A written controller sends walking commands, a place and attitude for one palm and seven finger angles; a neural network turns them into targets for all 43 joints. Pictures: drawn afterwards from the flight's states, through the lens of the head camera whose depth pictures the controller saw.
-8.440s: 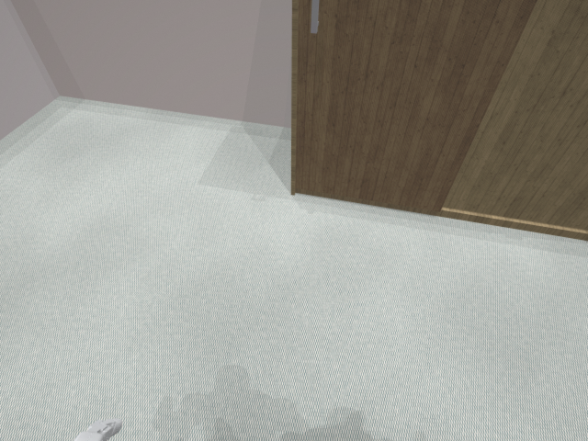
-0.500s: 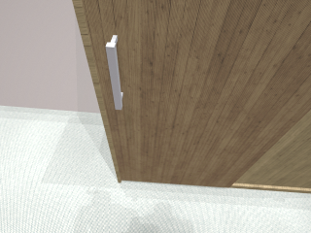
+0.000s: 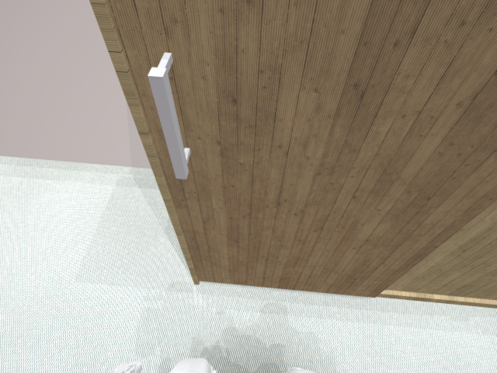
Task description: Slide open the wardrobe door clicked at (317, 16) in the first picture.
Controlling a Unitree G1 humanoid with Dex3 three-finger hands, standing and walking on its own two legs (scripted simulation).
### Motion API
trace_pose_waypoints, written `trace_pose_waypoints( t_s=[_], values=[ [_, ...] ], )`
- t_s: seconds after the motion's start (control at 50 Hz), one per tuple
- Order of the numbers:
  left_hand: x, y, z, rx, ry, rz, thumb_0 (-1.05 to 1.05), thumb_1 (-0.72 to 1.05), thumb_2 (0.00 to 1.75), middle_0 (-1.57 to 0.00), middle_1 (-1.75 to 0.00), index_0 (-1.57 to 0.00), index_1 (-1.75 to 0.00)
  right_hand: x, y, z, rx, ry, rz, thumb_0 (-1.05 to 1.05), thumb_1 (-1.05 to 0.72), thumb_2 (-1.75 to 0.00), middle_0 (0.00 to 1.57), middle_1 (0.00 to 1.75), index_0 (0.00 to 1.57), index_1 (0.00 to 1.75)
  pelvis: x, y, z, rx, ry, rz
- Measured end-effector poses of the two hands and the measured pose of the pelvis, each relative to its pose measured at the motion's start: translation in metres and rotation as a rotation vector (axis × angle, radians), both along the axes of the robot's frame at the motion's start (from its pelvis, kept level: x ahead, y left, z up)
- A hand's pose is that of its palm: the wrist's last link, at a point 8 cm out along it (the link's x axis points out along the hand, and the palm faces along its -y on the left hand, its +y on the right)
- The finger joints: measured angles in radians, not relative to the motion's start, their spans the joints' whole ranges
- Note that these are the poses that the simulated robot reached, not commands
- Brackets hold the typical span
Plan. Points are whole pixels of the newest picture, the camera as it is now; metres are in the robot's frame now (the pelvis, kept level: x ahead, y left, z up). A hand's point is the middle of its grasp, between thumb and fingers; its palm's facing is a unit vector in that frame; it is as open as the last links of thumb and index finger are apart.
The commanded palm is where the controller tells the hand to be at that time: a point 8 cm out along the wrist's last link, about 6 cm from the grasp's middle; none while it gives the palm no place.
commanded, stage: come to a stop and stand still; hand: left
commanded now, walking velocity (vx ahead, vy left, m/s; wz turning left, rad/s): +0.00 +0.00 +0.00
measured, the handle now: (175, 123) +0.45 +0.15 +0.14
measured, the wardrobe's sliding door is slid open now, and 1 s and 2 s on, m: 0.00 0.00 0.00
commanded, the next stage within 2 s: look again from close up in 1.42 s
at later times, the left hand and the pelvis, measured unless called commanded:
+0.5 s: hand out of the picture -0.02 +0.25 -0.16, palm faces -0.01 -0.95 -0.33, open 7.4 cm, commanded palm none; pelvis -0.02 +0.03 -0.01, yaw -2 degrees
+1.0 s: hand out of the picture +0.11 +0.25 -0.14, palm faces -0.07 -0.94 -0.34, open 7.4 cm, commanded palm none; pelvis +0.00 +0.02 +0.01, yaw -1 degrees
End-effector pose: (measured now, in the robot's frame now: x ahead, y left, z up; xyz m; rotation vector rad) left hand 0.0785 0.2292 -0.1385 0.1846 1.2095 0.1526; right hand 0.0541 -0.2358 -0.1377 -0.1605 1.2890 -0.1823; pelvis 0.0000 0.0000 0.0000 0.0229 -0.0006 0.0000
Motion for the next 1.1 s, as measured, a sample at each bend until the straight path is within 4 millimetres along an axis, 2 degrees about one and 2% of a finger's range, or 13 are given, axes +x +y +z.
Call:
trace_pose_waypoints(
  t_s=[0.06,0.12,0.18,0.26,0.38,0.5,0.56,0.64,0.76,0.84,0.92,1.1],
  values=[
    [-0.014,0.010,-0.009,-0.020,0.004,0.013,0.00,0.92,0.90,-0.20,-0.30,-0.20,-0.30,0.018,0.006,0.007,-0.025,-0.082,0.030,0.00,-0.92,-0.90,0.20,0.30,0.20,0.29,-0.006,0.008,-0.004,-0.012,-0.006,-0.002],
    [-0.028,0.023,-0.015,-0.023,0.009,0.007,0.00,0.91,0.90,-0.21,-0.30,-0.20,-0.30,0.024,0.015,0.012,-0.041,-0.155,0.056,0.00,-0.92,-0.90,0.20,0.30,0.20,0.29,-0.012,0.020,-0.010,-0.024,-0.034,0.005],
    [-0.041,0.037,-0.008,-0.006,0.009,0.004,0.00,0.91,0.90,-0.20,-0.30,-0.20,-0.30,0.027,0.025,0.017,-0.036,-0.224,0.050,0.00,-0.91,-0.90,0.20,0.30,0.20,0.29,-0.011,0.031,-0.008,-0.027,-0.051,-0.017],
    [-0.058,0.055,0.001,0.038,0.013,-0.011,0.00,0.91,0.90,-0.20,-0.30,-0.20,-0.30,0.027,0.036,0.013,-0.004,-0.288,0.039,0.01,-0.91,-0.90,0.20,0.30,0.20,0.29,-0.012,0.039,-0.010,-0.019,-0.058,-0.034],
    [-0.086,0.069,0.012,0.088,0.051,0.004,0.00,0.90,0.90,-0.20,-0.30,-0.20,-0.30,0.006,0.043,0.000,0.046,-0.242,0.043,0.01,-0.91,-0.90,0.20,0.30,0.20,0.29,-0.018,0.040,-0.009,-0.011,-0.059,-0.038],
    [-0.100,0.070,0.019,0.107,0.097,0.001,0.00,0.90,0.90,-0.20,-0.30,-0.20,-0.30,-0.033,0.030,-0.007,0.040,-0.126,0.021,0.01,-0.91,-0.90,0.20,0.30,0.21,0.30,-0.022,0.034,-0.005,-0.005,-0.040,-0.036],
    [-0.095,0.068,0.020,0.105,0.100,-0.011,0.00,0.90,0.90,-0.20,-0.30,-0.20,-0.30,-0.054,0.017,-0.007,0.016,-0.068,0.005,0.01,-0.91,-0.90,0.20,0.30,0.21,0.30,-0.023,0.032,-0.004,-0.003,-0.032,-0.034],
    [-0.076,0.067,0.021,0.101,0.072,-0.035,0.01,0.90,0.90,-0.20,-0.30,-0.20,-0.30,-0.076,-0.001,-0.002,-0.025,-0.006,-0.014,0.01,-0.91,-0.90,0.20,0.30,0.20,0.30,-0.022,0.029,-0.002,-0.003,-0.028,-0.030],
    [-0.033,0.066,0.024,0.103,-0.005,-0.075,0.00,0.90,0.90,-0.20,-0.30,-0.20,-0.30,-0.087,-0.024,0.009,-0.079,0.036,-0.029,0.01,-0.91,-0.90,0.20,0.30,0.20,0.29,-0.017,0.024,0.002,-0.005,-0.025,-0.025],
    [-0.007,0.065,0.029,0.107,-0.049,-0.096,0.00,0.90,0.90,-0.20,-0.30,-0.20,-0.30,-0.078,-0.033,0.014,-0.096,0.032,-0.023,0.01,-0.91,-0.90,0.20,0.30,0.20,0.29,-0.011,0.021,0.004,-0.006,-0.023,-0.021],
    [0.013,0.064,0.034,0.114,-0.075,-0.110,0.00,0.90,0.90,-0.20,-0.30,-0.20,-0.30,-0.060,-0.037,0.017,-0.097,0.010,-0.009,0.01,-0.91,-0.90,0.20,0.30,0.20,0.29,-0.005,0.019,0.006,-0.009,-0.021,-0.019],
    [0.033,0.063,0.040,0.127,-0.077,-0.116,0.00,0.90,0.90,-0.21,-0.30,-0.20,-0.30,-0.005,-0.035,0.019,-0.076,-0.058,0.043,0.01,-0.91,-0.90,0.20,0.30,0.20,0.29,0.009,0.014,0.010,-0.012,-0.023,-0.015]
  ],
)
